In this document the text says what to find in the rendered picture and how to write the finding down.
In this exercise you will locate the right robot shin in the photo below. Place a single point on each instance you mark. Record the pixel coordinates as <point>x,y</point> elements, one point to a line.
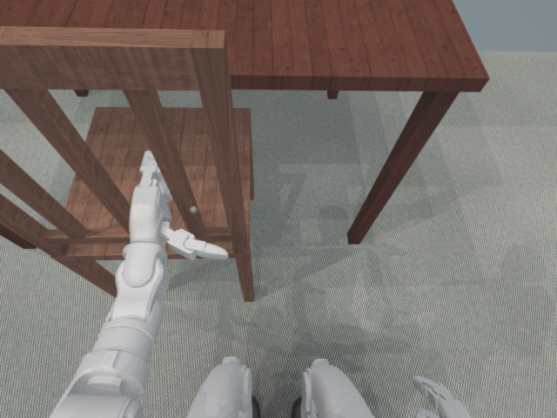
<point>315,363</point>

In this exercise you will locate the robot left hand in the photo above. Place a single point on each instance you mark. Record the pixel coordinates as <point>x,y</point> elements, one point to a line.
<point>147,213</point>

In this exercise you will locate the left robot upper arm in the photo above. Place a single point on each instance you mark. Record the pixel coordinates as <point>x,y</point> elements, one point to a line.
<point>99,406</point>

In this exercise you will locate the table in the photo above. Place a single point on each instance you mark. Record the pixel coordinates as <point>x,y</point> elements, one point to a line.
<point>311,45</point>

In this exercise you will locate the left robot forearm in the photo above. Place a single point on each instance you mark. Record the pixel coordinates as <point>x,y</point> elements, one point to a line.
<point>117,364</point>

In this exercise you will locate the chair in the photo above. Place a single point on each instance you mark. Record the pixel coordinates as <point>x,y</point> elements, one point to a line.
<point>204,154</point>

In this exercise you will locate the robot right hand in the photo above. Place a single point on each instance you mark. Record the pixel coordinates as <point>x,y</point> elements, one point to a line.
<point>440,397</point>

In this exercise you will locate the robot left thigh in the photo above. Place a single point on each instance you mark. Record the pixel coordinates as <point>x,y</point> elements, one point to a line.
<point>226,391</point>

